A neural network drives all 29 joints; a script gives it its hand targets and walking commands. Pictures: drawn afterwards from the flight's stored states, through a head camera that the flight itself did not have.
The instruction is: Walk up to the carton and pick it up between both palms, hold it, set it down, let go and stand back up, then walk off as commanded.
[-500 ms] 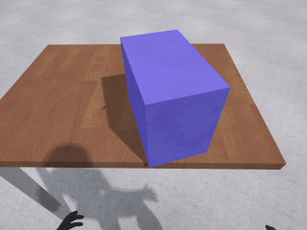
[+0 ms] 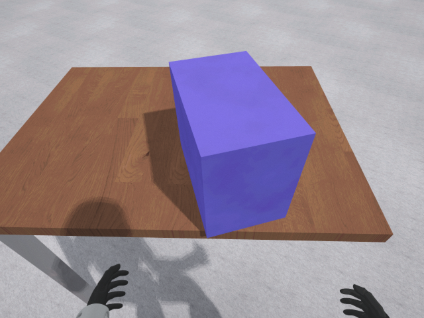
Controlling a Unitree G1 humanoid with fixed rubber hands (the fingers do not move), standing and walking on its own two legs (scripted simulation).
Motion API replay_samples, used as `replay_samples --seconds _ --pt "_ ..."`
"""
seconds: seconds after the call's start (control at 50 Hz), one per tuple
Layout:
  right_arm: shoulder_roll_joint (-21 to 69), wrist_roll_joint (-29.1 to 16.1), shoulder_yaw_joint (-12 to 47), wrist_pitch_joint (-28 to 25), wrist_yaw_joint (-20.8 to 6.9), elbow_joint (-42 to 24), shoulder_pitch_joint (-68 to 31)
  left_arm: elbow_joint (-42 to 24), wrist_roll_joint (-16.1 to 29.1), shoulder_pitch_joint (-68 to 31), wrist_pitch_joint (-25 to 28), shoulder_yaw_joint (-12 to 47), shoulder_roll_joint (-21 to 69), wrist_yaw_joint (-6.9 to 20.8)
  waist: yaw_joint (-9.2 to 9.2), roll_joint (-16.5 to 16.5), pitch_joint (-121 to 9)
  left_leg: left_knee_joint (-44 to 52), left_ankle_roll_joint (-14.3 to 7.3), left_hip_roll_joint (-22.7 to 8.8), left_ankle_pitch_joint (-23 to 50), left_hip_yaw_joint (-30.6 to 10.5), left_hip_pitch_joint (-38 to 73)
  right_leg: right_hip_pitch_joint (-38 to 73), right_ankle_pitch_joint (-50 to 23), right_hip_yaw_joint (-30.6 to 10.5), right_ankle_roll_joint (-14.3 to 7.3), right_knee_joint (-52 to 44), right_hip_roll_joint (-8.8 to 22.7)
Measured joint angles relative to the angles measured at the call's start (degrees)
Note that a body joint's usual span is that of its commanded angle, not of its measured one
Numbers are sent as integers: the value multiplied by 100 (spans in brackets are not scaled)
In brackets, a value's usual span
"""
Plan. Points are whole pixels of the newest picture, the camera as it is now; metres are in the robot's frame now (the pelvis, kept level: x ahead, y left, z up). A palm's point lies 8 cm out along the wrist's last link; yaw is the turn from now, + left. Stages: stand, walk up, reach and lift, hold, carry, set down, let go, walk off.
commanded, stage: reach and lift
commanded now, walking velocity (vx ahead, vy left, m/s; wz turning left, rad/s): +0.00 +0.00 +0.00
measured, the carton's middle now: (227, 140) +0.43 -0.01 +0.12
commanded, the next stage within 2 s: none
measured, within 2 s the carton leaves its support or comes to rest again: neither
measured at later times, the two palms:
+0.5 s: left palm (117, 309) +0.15 +0.18 +0.01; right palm (405, 312) +0.15 -0.28 +0.00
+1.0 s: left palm (129, 278) +0.18 +0.15 +0.07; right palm (402, 277) +0.18 -0.27 +0.05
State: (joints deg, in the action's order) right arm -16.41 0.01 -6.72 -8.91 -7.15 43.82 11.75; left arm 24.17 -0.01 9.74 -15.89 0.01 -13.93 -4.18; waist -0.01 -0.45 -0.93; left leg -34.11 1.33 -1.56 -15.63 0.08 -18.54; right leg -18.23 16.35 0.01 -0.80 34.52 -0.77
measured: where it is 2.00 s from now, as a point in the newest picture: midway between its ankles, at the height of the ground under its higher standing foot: outside the picture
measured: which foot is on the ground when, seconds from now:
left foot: down 0.00-1.00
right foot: down 0.00-1.00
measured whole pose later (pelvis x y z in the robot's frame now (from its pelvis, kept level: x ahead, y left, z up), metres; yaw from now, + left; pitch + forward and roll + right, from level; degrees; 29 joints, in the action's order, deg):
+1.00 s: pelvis -0.03 -0.03 +0.01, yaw +0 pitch +0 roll +2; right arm -18.2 -10.4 -4.3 9.0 -6.6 -2.7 15.1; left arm -18.9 0.0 16.6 -28.7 2.6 -2.8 -16.2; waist 0.0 -0.6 -0.8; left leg -20.9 2.7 -1.7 -6.5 0.1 -14.6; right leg -18.2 10.9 0.0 -2.7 29.1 -1.0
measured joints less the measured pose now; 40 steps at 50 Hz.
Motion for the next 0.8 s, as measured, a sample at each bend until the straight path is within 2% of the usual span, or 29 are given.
replay_samples --seconds 0.24,0.44,0.62,0.8 --pt "1 0 35 164 -87 -1430 535 -618 0 430 214 -1 281 -182 0 0 -58 1049 95 0 690 3 257 2 -397 1 -36 -513 -4" --pt "0 -82 238 810 36 -2892 632 -1492 0 681 202 0 393 -370 1 0 -37 1302 95 -20 907 4 386 3 -505 1 -155 -513 -35" --pt "0 -547 250 1440 89 -3810 681 -2522 1 682 -479 -1 619 -537 1 -1 -100 1309 95 -3 950 4 391 3 -547 0 -184 -513 -18" --pt "0 -806 250 1753 90 -4362 681 -3520 1 682 -1023 20 917 -828 1 -11 -46 1309 99 39 955 4 391 3 -555 0 -184 -513 26"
